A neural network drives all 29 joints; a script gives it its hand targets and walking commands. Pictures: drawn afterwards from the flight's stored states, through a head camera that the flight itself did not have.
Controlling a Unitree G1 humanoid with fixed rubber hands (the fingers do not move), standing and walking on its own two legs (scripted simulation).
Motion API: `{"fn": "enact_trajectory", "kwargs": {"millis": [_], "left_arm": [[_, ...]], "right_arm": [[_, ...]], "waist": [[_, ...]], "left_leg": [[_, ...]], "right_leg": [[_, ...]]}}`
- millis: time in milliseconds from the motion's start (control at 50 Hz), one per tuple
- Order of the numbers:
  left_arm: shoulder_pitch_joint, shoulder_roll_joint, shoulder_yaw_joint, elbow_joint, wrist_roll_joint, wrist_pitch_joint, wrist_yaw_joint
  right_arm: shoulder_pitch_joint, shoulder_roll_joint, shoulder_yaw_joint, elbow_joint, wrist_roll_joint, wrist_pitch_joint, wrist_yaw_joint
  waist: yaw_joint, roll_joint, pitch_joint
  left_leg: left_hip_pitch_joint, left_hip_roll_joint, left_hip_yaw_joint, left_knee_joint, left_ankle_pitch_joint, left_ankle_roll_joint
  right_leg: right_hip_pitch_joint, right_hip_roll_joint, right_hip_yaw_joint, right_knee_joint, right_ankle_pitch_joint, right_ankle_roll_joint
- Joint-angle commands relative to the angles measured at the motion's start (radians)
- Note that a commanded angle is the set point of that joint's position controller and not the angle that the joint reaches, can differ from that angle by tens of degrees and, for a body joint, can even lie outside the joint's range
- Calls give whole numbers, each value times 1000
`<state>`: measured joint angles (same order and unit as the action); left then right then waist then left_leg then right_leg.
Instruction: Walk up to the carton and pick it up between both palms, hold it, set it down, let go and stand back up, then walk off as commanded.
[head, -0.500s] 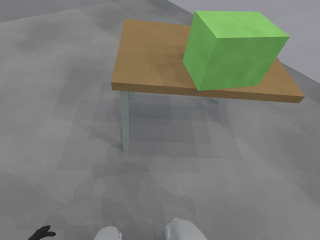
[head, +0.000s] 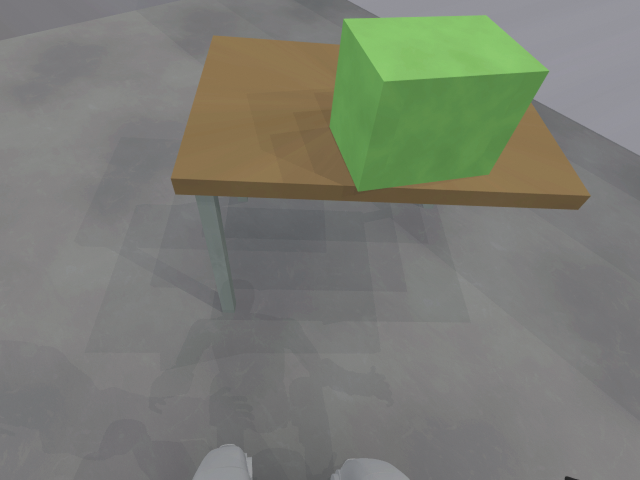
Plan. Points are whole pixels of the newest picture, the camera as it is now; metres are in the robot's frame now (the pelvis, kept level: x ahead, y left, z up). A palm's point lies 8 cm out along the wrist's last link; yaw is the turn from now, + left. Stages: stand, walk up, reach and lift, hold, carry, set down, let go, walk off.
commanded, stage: walk up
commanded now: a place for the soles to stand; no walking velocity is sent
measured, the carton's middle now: (422, 103) +0.77 -0.22 +0.03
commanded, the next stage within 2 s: none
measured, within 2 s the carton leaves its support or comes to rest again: neither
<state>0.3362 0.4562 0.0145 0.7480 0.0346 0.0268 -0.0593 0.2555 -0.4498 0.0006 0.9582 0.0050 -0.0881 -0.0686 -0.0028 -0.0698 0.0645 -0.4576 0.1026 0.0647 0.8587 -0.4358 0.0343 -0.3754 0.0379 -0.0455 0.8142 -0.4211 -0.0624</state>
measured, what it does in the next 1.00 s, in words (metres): steps to the right: left foot, then right foot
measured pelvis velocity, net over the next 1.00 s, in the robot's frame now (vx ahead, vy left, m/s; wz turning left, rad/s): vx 0.08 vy -0.18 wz -0.02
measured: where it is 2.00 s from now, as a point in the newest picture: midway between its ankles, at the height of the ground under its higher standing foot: outside the picture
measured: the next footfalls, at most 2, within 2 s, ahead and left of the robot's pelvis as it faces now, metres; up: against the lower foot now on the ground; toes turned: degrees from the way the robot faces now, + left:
left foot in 0.02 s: +0.09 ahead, +0.15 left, +0.00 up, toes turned +6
right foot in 0.34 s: +0.11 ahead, -0.19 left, +0.00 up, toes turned -2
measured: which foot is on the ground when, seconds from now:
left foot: up 0.00-0.00, down 0.02-0.32, up 0.34-0.64, down 0.66-0.96, up 0.98-1.00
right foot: down 0.00-0.02, up 0.04-0.32, down 0.34-0.68, up 0.70-0.94, down 0.96-1.00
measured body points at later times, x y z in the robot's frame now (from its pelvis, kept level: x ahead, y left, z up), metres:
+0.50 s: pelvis +0.03 -0.10 +0.00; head +0.04 -0.08 +0.44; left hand +0.10 +0.22 -0.12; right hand +0.08 -0.45 -0.09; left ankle +0.05 +0.06 -0.66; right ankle +0.07 -0.18 -0.70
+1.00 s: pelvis +0.08 -0.18 -0.02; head +0.10 -0.15 +0.43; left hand +0.19 +0.13 -0.13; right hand +0.11 -0.53 -0.10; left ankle +0.09 +0.02 -0.69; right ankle +0.11 -0.29 -0.71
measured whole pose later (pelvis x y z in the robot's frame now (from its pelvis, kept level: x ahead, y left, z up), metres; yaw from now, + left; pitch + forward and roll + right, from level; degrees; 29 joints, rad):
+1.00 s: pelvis +0.08 -0.18 -0.02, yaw -1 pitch -1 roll +2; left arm 0.24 0.45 0.02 0.76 0.03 0.03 -0.08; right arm 0.30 -0.45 0.00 0.96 -0.02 -0.09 -0.08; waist 0.00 -0.10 0.06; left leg -0.45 0.15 0.03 0.94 -0.47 0.00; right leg -0.50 -0.03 0.02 0.95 -0.45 -0.02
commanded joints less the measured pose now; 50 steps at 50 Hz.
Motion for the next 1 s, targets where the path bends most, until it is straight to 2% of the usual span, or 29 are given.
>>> {"fn": "enact_trajectory", "kwargs": {"millis": [0, 20, 40, 100, 140, 180, 200, 220, 280, 300, 320, 340, 360, 400, 440, 540, 600, 620, 640, 660, 680, 720, 760, 860, 880, 920, 940, 960, 980], "left_arm": [[-134, 98, 65, -181, -16, -14, 5], [-133, 105, 73, -193, 6, -20, 10], [-175, 202, 94, -167, 35, -4, 12], [-109, 198, 112, -117, 24, 5, -6], [-112, 171, 114, -103, 22, 3, -23], [-123, 212, 130, -90, 22, 17, -36], [-119, 216, 128, -93, 9, 17, -41], [-124, 230, 134, -62, 5, 11, -43], [54, 206, 146, 4, 1, 5, -40], [194, 201, 159, 59, 11, -11, -21], [197, 268, 156, 36, 32, -9, -11], [26, 351, 169, -38, 4, -16, 5], [-38, 340, 170, -63, -15, -22, 12], [-87, 310, 156, -67, -7, -25, 19], [-74, 254, 149, -74, -2, -29, 11], [-3, 282, 140, -90, 10, -16, 6], [-17, 248, 129, -80, -3, -5, 5], [-93, 236, 113, -115, 0, 1, 6], [-127, 160, 85, -139, -13, -1, 1], [-99, 97, 76, -175, -8, -8, 2], [-127, 163, 101, -141, 28, 6, 9], [-107, 225, 120, -112, 18, 17, -1], [-34, 216, 130, -73, 18, 12, -15], [-142, 206, 140, -80, 21, 12, -25], [-73, 222, 143, -80, 14, 16, -23], [47, 190, 139, -2, 10, -6, -15], [145, 248, 166, 65, 19, -18, -2], [140, 309, 174, 20, 23, -19, 10], [46, 359, 164, -35, 4, -16, 17]], "right_arm": [[383, -369, -154, 49, -28, -43, -49], [390, -450, -169, 13, -19, -40, -53], [291, -432, -161, 12, 13, -29, -50], [157, -370, -133, -48, -3, -30, -58], [192, -358, -127, -55, -23, -36, -44], [121, -404, -146, -68, -23, -37, -36], [77, -425, -156, -69, -35, -35, -33], [75, -396, -148, -67, -36, -31, -28], [-38, -400, -148, -90, -40, -21, -22], [-35, -301, -110, -82, -49, -6, -22], [10, -148, -65, -83, -39, 12, -29], [-39, -154, -72, -124, -18, 7, -39], [-59, -240, -91, -119, -9, 4, -39], [15, -310, -104, -59, 10, 5, -26], [96, -278, -103, -19, 10, 13, -18], [-1, -285, -95, -46, 13, -10, -16], [131, -237, -101, -4, 7, -26, -26], [243, -227, -99, 22, -1, -35, -31], [325, -301, -127, 59, -18, -38, -42], [353, -386, -163, 29, -30, -36, -50], [269, -430, -168, 13, -3, -29, -58], [135, -430, -154, -11, 6, -22, -58], [87, -368, -134, -32, -21, -19, -54], [148, -399, -141, -49, -37, -24, -38], [59, -416, -150, -68, -34, -22, -35], [-19, -373, -132, -72, -32, -9, -34], [23, -284, -112, -47, -35, 0, -26], [16, -146, -53, -94, -24, 4, -29], [-91, -220, -84, -126, -11, 11, -48]], "waist": [[-129, 241, -214], [-115, 284, -204], [-98, 119, -121], [-16, 117, -102], [-25, 156, -47], [-6, 205, -104], [6, 316, -87], [-12, 278, -44], [118, 220, -110], [190, -11, -166], [201, -323, -33], [130, -381, 72], [56, -111, 137], [34, -47, 97], [38, -69, 73], [93, -137, 32], [36, -81, -37], [-40, -51, -56], [-90, 138, -130], [-106, 290, -163], [-92, 176, -131], [-21, 87, 17], [19, 127, -20], [-26, 208, -33], [38, 282, -34], [108, 164, -120], [146, -79, -151], [165, -313, -72], [150, -277, 38]], "left_leg": [[614, 93, -199, -353, 156, 86], [637, 409, -666, -493, 139, 224], [529, 460, -719, -502, -4, 279], [430, 349, -439, -395, 191, 260], [348, 312, -350, -380, 354, 234], [190, 317, -332, -391, 40, 223], [193, 286, -270, -387, -61, 211], [128, 288, -274, -402, -148, 207], [-103, 212, -104, -229, -156, 125], [-216, 111, -20, 144, -75, 83], [-502, -50, 51, 430, -286, 27], [-552, -119, -67, 526, -259, 4], [-471, -84, -126, 514, -129, 12], [-354, -13, -74, 422, -11, 2], [-256, 28, -13, 304, 39, 4], [-214, 2, -6, 79, -127, 6], [54, -35, 23, -150, -62, 19], [217, -74, 44, -300, 98, 26], [467, -42, -46, -333, 143, 40], [609, 274, -500, -463, 17, 146], [500, 446, -767, -555, -197, 267], [334, 411, -632, -503, -198, 284], [229, 315, -391, -432, 4, 223], [199, 308, -383, -361, -10, 235], [155, 318, -329, -353, 10, 207], [83, 215, -126, -101, 230, 153], [-162, 87, 10, 209, 173, 75], [-428, -60, 46, 393, -220, 24], [-491, -94, -30, 450, -262, 4]], "right_leg": [[-327, -77, 88, 195, 282, -16], [-542, -5, 66, 350, -109, 41], [-543, -74, 190, 424, -155, 29], [-495, -134, 183, 389, -128, 64], [-439, -120, 142, 337, -122, 58], [-308, -155, 124, 300, -91, 61], [-319, -147, 122, 220, -125, 51], [-306, -157, 108, 207, -105, 68], [119, -125, 14, -43, -14, 43], [285, -75, 92, -214, -93, 54], [238, -127, 304, -316, -253, 55], [37, -289, 789, -645, -524, 19], [14, -335, 855, -696, -506, -41], [35, -258, 611, -596, -357, 12], [29, -222, 482, -529, -248, -16], [148, -253, 490, -436, -37, -161], [10, -239, 399, -310, 260, -134], [-77, -181, 294, -189, 318, -87], [-231, -132, 199, 10, 285, -53], [-473, -34, 56, 263, 93, 37], [-524, -66, 106, 372, -148, 56], [-528, -138, 186, 482, -102, 94], [-398, -138, 156, 390, -41, 70], [-351, -132, 111, 230, -205, 72], [-261, -164, 81, 189, -126, 55], [22, -109, 28, -181, -13, 52], [299, -68, 74, -254, -21, 54], [251, -237, 476, -385, -103, 0], [142, -302, 722, -573, -200, -48]]}}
